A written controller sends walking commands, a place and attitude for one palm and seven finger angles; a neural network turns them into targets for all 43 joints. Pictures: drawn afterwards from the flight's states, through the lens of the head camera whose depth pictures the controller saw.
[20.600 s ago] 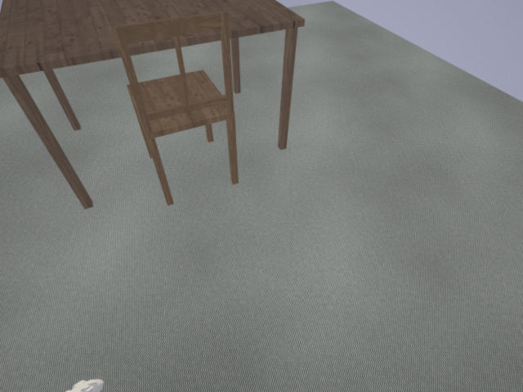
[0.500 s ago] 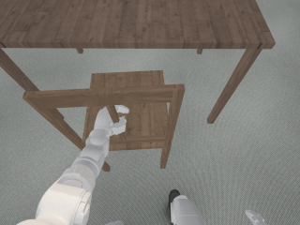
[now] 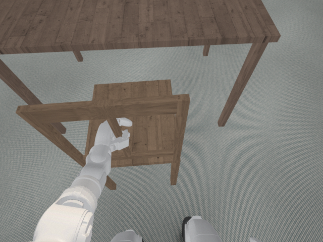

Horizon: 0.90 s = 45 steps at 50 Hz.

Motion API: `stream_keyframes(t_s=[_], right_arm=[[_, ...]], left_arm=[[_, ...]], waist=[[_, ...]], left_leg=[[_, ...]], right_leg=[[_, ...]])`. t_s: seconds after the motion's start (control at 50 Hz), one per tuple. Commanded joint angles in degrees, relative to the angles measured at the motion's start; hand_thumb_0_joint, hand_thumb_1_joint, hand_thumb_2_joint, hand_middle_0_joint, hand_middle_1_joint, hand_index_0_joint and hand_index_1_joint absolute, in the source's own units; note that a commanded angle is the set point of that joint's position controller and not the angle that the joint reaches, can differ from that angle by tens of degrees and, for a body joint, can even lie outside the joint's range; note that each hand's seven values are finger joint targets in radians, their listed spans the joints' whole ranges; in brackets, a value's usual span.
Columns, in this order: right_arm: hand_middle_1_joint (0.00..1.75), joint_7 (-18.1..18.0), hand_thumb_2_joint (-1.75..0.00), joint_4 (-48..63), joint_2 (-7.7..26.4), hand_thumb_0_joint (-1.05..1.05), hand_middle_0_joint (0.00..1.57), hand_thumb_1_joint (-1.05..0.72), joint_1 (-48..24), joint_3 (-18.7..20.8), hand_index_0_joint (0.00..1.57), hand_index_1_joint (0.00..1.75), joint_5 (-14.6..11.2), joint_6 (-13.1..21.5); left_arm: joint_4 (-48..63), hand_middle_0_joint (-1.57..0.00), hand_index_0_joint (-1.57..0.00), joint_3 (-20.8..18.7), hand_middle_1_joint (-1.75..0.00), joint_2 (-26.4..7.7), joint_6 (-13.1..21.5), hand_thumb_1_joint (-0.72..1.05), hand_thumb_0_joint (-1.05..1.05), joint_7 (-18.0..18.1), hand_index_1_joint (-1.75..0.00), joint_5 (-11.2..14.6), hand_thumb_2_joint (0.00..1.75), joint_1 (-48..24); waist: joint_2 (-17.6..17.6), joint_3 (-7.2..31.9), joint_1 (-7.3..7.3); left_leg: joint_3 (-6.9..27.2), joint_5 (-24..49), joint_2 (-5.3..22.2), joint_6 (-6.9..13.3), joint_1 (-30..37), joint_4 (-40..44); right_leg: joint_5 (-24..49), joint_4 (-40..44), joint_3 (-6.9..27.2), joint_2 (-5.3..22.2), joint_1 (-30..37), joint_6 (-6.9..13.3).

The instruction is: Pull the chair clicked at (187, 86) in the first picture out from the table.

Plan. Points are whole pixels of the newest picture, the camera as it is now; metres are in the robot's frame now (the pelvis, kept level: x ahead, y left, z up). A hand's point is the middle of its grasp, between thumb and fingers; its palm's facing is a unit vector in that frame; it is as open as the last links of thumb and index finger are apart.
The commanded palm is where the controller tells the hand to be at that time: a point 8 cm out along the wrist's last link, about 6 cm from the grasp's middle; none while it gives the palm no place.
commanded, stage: step backward, pulling the chair out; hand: left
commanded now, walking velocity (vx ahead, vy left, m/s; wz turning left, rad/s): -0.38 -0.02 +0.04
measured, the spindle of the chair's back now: (120, 138) +0.40 +0.13 -0.08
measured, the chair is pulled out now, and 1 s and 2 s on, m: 0.24 0.40 0.68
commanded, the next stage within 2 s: stop walking, hand still on the chair in 1.70 s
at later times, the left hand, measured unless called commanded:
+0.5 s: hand (123, 163) +0.31 +0.11 -0.05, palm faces +0.00 -0.98 -0.18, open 4.9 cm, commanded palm +0.30 +0.16 -0.04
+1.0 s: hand (118, 197) +0.22 +0.11 -0.05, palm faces -0.01 -0.98 -0.19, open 4.9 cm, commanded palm +0.21 +0.16 -0.04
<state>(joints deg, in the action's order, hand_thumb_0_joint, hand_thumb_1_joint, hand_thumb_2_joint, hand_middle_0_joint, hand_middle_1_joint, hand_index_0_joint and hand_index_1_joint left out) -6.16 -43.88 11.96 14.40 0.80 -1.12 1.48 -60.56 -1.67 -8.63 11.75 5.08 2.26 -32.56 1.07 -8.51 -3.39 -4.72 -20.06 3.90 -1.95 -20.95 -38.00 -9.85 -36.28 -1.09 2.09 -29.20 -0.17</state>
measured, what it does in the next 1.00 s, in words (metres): walks backwards: right foot, then left foot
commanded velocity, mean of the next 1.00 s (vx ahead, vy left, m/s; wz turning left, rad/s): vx -0.38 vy -0.02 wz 0.03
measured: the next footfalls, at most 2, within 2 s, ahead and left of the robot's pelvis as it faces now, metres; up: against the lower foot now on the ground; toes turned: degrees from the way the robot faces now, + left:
right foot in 0.34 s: +0.05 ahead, -0.12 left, +0.00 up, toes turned -1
left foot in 0.62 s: -0.08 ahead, +0.14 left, +0.00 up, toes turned +3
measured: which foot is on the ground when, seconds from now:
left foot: down 0.00-0.42, up 0.44-0.60, down 0.62-0.90, up 0.92-1.00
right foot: down 0.00-0.24, up 0.26-0.32, down 0.34-0.66, up 0.68-0.82, down 0.84-1.00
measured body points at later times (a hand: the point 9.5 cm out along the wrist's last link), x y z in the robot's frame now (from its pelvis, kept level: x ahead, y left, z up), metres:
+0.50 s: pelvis -0.07 -0.01 +0.00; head +0.02 -0.03 +0.44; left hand +0.30 +0.16 -0.03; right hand +0.02 -0.27 -0.14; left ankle -0.06 +0.14 -0.70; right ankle +0.01 -0.12 -0.72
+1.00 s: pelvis -0.17 -0.01 +0.02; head -0.06 -0.03 +0.45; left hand +0.22 +0.16 -0.03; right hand -0.10 -0.26 -0.13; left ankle -0.15 +0.14 -0.68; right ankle -0.16 -0.12 -0.72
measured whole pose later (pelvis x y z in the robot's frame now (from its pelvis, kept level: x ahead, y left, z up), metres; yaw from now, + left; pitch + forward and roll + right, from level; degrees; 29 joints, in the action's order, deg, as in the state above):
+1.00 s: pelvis -0.17 -0.01 +0.02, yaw -2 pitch +3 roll +1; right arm -5.2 -45.7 12.3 10.1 0.0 -1.4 2.7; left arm -63.6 -6.4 -11.2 12.4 4.4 2.5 -34.1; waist 1.2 -11.0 -4.1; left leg 1.6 -26.4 1.5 -3.4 -27.3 -48.7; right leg -13.7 -29.8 0.2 0.0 -19.2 1.1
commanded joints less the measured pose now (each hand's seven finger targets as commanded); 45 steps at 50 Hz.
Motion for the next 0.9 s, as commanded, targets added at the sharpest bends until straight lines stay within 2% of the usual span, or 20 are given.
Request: stream_keyframes(t_s=[0.0, 0.04, 0.12, 0.16, 0.18, 0.22, 0.3, 0.34, 0.38, 0.4, 0.44, 0.5, 0.58, 0.64, 0.7, 0.76, 0.82, 0.84, 0.86, 0.88], right_arm=[[0.30, -1.23, -0.90, 2.71, 10.05, 0.00, 0.20, -0.90, 4.57, 4.16, 0.20, 0.30, -0.90, 1.84], [0.30, -1.43, -0.90, 2.81, 9.28, 0.00, 0.20, -0.90, 3.01, 3.18, 0.20, 0.30, -1.21, 2.45], [0.30, -1.96, -0.90, 2.58, 9.73, 0.00, 0.20, -0.90, 2.28, 1.83, 0.20, 0.30, -0.96, 2.57], [0.30, -2.20, -0.90, 4.85, 11.02, 0.00, 0.20, -0.90, 0.20, 2.15, 0.20, 0.30, -0.88, 1.96], [0.30, -2.06, -0.90, 5.91, 11.89, 0.00, 0.20, -0.90, -0.31, 2.50, 0.20, 0.30, -0.82, 1.54], [0.30, -1.49, -0.90, 8.15, 10.14, 0.00, 0.20, -0.90, -1.84, 2.04, 0.20, 0.30, -0.50, 1.42], [0.30, -0.62, -0.90, 5.00, 10.49, 0.00, 0.20, -0.90, 2.12, 3.20, 0.20, 0.30, 0.03, 2.73], [0.30, -0.47, -0.90, 4.10, 10.07, 0.00, 0.20, -0.90, 2.36, 3.06, 0.20, 0.30, -0.08, 2.98], [0.30, -1.43, -0.90, 2.84, 10.47, 0.00, 0.20, -0.90, 3.35, 4.06, 0.20, 0.30, -1.23, 3.09], [0.30, -1.31, -0.90, 3.20, 10.05, 0.00, 0.20, -0.90, 1.56, 3.75, 0.20, 0.30, -1.39, 3.14], [0.30, -1.25, -0.90, 3.24, 9.45, 0.00, 0.20, -0.90, -0.42, 2.58, 0.20, 0.30, -0.89, 3.66], [0.30, -1.61, -0.90, 2.39, 9.50, 0.00, 0.20, -0.90, 0.45, 1.54, 0.20, 0.30, -0.65, 3.49], [0.30, -2.73, -0.90, 2.93, 11.40, 0.00, 0.20, -0.90, 1.67, 1.89, 0.20, 0.30, -1.08, 2.47], [0.30, -1.58, -0.90, 7.35, 10.12, 0.00, 0.20, -0.90, -1.43, 2.14, 0.20, 0.30, 0.92, 1.44], [0.30, 0.03, -0.90, 5.28, 9.32, 0.00, 0.20, -0.90, 1.15, 2.94, 0.20, 0.30, 1.36, 1.67], [0.30, 1.68, -0.90, 2.78, 9.96, 0.00, 0.20, -0.90, 3.87, 3.52, 0.20, 0.30, 1.23, 2.45], [0.30, 2.02, -0.90, 1.40, 9.94, 0.00, 0.20, -0.90, 3.83, 2.98, 0.20, 0.30, 0.93, 2.51], [0.30, 1.69, -0.90, 1.74, 9.56, 0.00, 0.20, -0.90, 3.28, 2.96, 0.20, 0.30, 0.47, 2.30], [0.30, 0.49, -0.90, 2.24, 9.29, 0.00, 0.20, -0.90, 3.31, 3.27, 0.20, 0.30, -0.49, 2.45], [0.30, -0.27, -0.90, 3.45, 10.14, 0.00, 0.20, -0.90, 1.14, 3.54, 0.20, 0.30, -0.98, 2.89]], left_arm=[[8.89, -0.50, -0.50, -1.88, -1.45, -11.55, 4.81, 0.90, 0.00, 0.70, -1.45, -1.75, 0.90, -20.96], [7.05, -0.50, -0.50, -1.54, -1.45, -11.67, 4.01, 0.90, 0.00, 0.65, -1.45, -1.48, 0.90, -19.25], [8.65, -0.50, -0.50, -0.81, -1.45, -10.28, 2.75, 0.90, 0.00, 0.77, -1.45, -0.99, 0.90, -18.49], [11.18, -0.50, -0.50, 0.11, -1.45, -9.26, 3.18, 0.90, 0.00, 0.72, -1.45, -0.49, 0.90, -17.42], [11.81, -0.50, -0.50, 0.62, -1.45, -8.59, 3.18, 0.90, 0.00, 0.70, -1.45, -0.21, 0.90, -16.06], [15.13, -0.50, -0.50, 1.66, -1.45, -6.45, 3.31, 0.90, 0.00, 0.32, -1.45, -0.31, 0.90, -19.69], [11.74, -0.50, -0.50, 0.61, -1.45, -7.34, 3.97, 0.90, 0.00, 0.31, -1.45, -1.38, 0.90, -22.67], [11.26, -0.50, -0.50, 1.26, -1.45, -8.55, 4.94, 0.90, 0.00, 0.22, -1.45, -1.98, 0.90, -23.14], [8.76, -0.50, -0.50, -1.98, -1.45, -14.14, 4.73, 0.90, 0.00, 1.00, -1.45, -1.23, 0.90, -20.21], [7.68, -0.50, -0.50, -2.06, -1.45, -14.51, 4.19, 0.90, 0.00, 0.93, -1.45, -1.31, 0.90, -18.97], [7.04, -0.50, -0.50, -2.27, -1.45, -13.64, 2.82, 0.90, 0.00, 0.78, -1.45, -1.62, 0.90, -18.55], [7.17, -0.50, -0.50, -3.14, -1.45, -13.09, 1.45, 0.90, 0.00, 0.89, -1.45, -1.58, 0.90, -17.36], [8.67, -0.50, -0.50, -0.09, -1.45, -10.03, 0.33, 0.90, 0.00, 0.44, -1.45, -0.37, 0.90, -16.98], [16.35, -0.50, -0.50, 3.02, -1.45, -4.82, 2.12, 0.90, 0.00, -0.57, -1.45, -0.64, 0.90, -22.52], [14.09, -0.50, -0.50, 1.70, -1.45, -4.57, 3.16, 0.90, 0.00, -0.08, -1.45, -0.95, 0.90, -23.77], [10.49, -0.50, -0.50, 1.40, -1.45, -5.62, 5.06, 0.90, 0.00, -0.07, -1.45, -2.52, 0.90, -24.90], [8.20, -0.50, -0.50, -0.27, -1.45, -8.28, 6.52, 0.90, 0.00, -0.47, -1.45, -3.48, 0.90, -22.40], [8.54, -0.50, -0.50, -1.51, -1.45, -10.48, 6.91, 0.90, 0.00, -0.37, -1.45, -3.57, 0.90, -22.07], [9.03, -0.50, -0.50, -3.53, -1.45, -13.98, 6.97, 0.90, 0.00, 0.03, -1.45, -2.54, 0.90, -21.90], [6.19, -0.50, -0.50, -5.30, -1.45, -16.18, 5.15, 0.90, 0.00, 0.18, -1.45, -1.63, 0.90, -17.73]], waist=[[-6.89, 32.99, -0.47], [-10.12, 31.02, 0.81], [-7.49, 31.48, -0.09], [0.71, 29.31, 0.79], [7.62, 26.42, 1.42], [12.02, 23.46, 2.07], [5.68, 25.74, 0.51], [6.68, 26.14, -0.01], [-7.04, 31.11, -0.05], [-8.84, 30.66, 1.00], [-8.77, 28.69, 2.42], [-8.94, 30.72, 1.67], [-7.18, 29.81, 0.29], [14.99, 26.60, 1.17], [8.68, 25.34, 0.83], [10.61, 27.48, -0.48], [9.64, 29.22, -0.18], [5.50, 30.58, -0.17], [-6.50, 33.56, -0.22], [-12.81, 33.11, 1.37]], left_leg=[[3.67, 9.29, 2.63, -1.36, 4.78, -3.39], [5.12, -9.71, -0.84, -1.20, 1.18, -6.18], [4.85, -1.91, -0.45, -0.25, 4.72, 4.89], [8.17, 6.25, 4.02, 2.26, 3.95, 13.66], [11.32, 7.49, 8.82, 4.73, 0.90, 17.51], [15.39, 9.51, 14.66, 8.05, -5.05, 19.11], [10.62, 34.61, 11.78, 5.67, 9.03, 6.45], [7.13, 27.12, 8.43, 2.57, 6.54, 5.26], [3.34, 10.91, 1.70, -0.91, 4.68, -3.72], [4.78, -5.86, -1.30, -1.40, 1.43, -9.31], [9.39, -11.90, -2.26, -1.11, -3.15, -15.04], [8.01, -8.91, -2.48, -1.32, -0.85, -5.87], [5.56, 11.16, 1.69, 0.21, 8.46, 15.33], [14.77, 29.84, 13.90, 6.47, 6.96, 17.87], [16.66, 56.65, 17.16, 10.07, 22.03, 9.60], [13.93, 67.57, 14.26, 7.16, 34.15, 3.52], [10.17, 61.24, 11.30, 4.69, 26.69, -1.56], [6.62, 48.81, 8.87, 2.52, 18.54, -3.84], [3.03, 21.65, 3.24, -0.46, 4.79, -7.41], [5.45, -3.61, -0.64, -1.50, -3.31, -11.54]], right_leg=[[35.70, 6.36, 11.07, 12.55, 20.35, 4.31], [27.84, 11.74, 13.90, 16.77, 19.46, 6.10], [21.39, 10.12, 7.42, 13.16, 19.53, 2.78], [4.91, 7.41, 3.95, 6.74, 16.44, -0.78], [-3.49, 1.20, 1.41, 2.76, 16.25, -1.49], [-9.36, -10.16, 0.34, -0.18, 16.93, -0.82], [7.73, 1.83, 2.25, 1.11, 14.81, -0.40], [19.34, 4.63, 4.91, 4.34, 16.56, 0.26], [29.67, 10.08, 13.94, 12.44, 20.19, 3.63], [30.49, 13.26, 17.70, 16.66, 20.28, 5.89], [24.77, 13.79, 17.52, 19.18, 20.51, 8.40], [33.58, 10.74, 10.91, 16.28, 25.55, 6.47], [26.04, 7.14, 5.94, 10.51, 22.37, 1.62], [-3.91, -9.08, 0.40, 1.25, 14.20, -1.38], [-15.18, -11.15, 2.45, -0.33, 3.12, 0.10], [-9.01, 3.91, 1.45, -0.68, 3.10, 0.34], [12.51, 12.99, 1.77, 0.25, 13.46, 0.68], [32.84, 12.68, 4.55, 3.92, 21.22, 1.55], [57.25, 9.39, 9.52, 9.64, 35.28, 3.65], [68.80, 6.94, 13.08, 15.77, 38.24, 6.61]])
